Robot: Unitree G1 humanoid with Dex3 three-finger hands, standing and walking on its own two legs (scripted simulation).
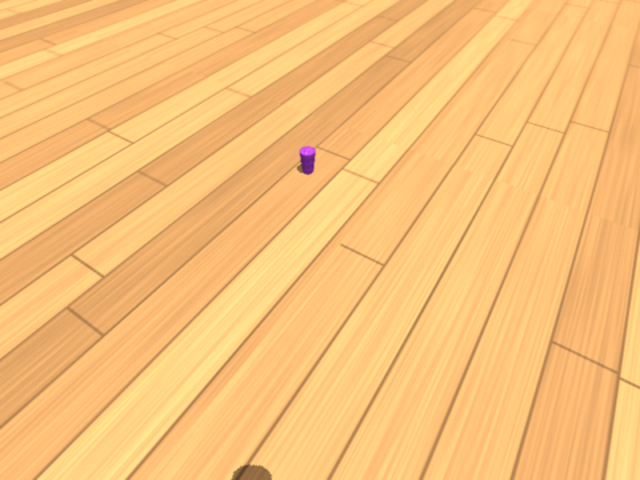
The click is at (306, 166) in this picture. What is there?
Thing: tapered cup
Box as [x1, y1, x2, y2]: [300, 146, 315, 173]
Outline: 306,146 300,149 300,156 303,172 310,173 312,172 315,151 312,147
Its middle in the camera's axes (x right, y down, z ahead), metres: -0.06 -0.40 +1.96
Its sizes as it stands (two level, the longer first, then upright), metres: 0.078 0.078 0.122
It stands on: the floor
